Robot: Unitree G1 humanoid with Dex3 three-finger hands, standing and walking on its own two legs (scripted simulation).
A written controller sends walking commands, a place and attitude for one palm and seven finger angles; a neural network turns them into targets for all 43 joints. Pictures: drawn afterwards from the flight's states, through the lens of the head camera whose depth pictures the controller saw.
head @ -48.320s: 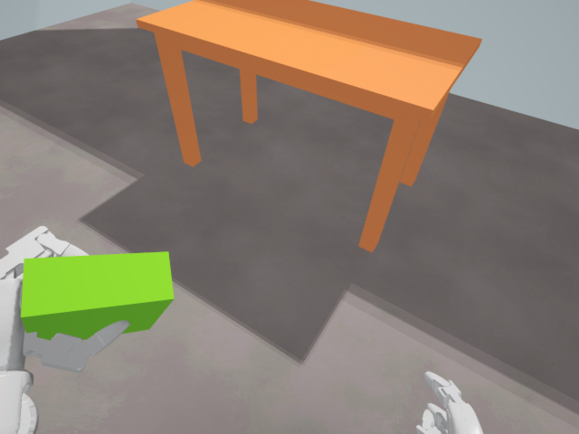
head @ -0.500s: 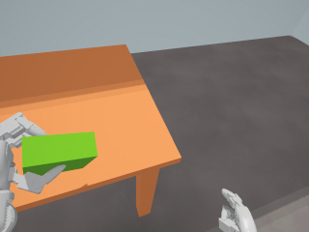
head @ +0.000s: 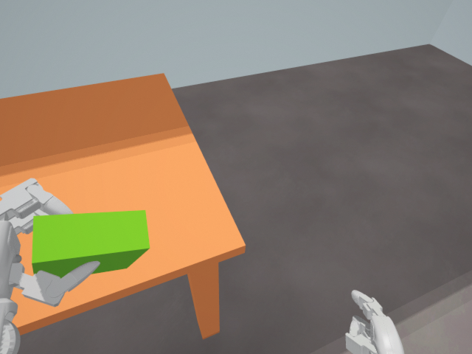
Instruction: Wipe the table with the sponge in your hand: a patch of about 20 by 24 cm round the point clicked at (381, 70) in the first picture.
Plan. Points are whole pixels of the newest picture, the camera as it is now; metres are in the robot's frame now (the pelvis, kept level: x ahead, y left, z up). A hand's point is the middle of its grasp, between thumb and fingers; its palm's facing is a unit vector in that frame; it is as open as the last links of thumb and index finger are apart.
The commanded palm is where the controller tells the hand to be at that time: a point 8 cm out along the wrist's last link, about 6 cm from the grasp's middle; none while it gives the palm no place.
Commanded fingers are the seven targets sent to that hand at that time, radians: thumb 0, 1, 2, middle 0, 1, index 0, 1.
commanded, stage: come to a stop and stand still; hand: left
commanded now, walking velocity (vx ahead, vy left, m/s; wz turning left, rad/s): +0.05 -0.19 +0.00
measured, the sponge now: (105, 245) +0.23 +0.20 +0.12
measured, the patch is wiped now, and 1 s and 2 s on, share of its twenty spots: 0.95 0.95 0.95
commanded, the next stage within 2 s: look again from close up in 1.14 s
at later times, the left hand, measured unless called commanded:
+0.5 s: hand (8, 228) +0.22 +0.29 +0.18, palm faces +0.44 -0.81 -0.39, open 9.2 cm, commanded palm +0.15 +0.30 +0.18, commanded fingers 0.00 0.10 1.30 -1.20 -1.60 -1.20 -1.60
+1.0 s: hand out of the picture +0.21 +0.32 +0.15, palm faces +0.38 -0.84 -0.39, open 9.2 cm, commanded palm +0.15 +0.35 +0.18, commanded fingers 0.00 0.10 1.30 -1.20 -1.60 -1.20 -1.60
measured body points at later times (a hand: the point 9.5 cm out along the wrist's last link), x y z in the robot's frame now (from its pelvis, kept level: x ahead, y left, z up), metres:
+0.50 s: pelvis -0.01 +0.02 +0.00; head +0.01 +0.02 +0.45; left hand +0.19 +0.33 +0.20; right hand +0.17 -0.20 -0.08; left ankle -0.01 +0.13 -0.74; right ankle +0.00 -0.09 -0.74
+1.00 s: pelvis -0.01 +0.07 +0.00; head +0.03 +0.10 +0.45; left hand +0.19 +0.36 +0.17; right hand +0.19 -0.14 -0.07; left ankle -0.01 +0.13 -0.74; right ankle +0.00 -0.09 -0.74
